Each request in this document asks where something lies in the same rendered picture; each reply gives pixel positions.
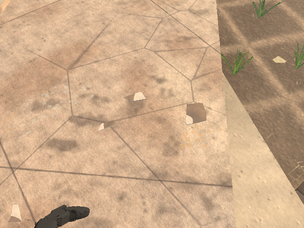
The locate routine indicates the left robot hand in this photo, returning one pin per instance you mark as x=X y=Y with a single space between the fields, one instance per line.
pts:
x=62 y=215

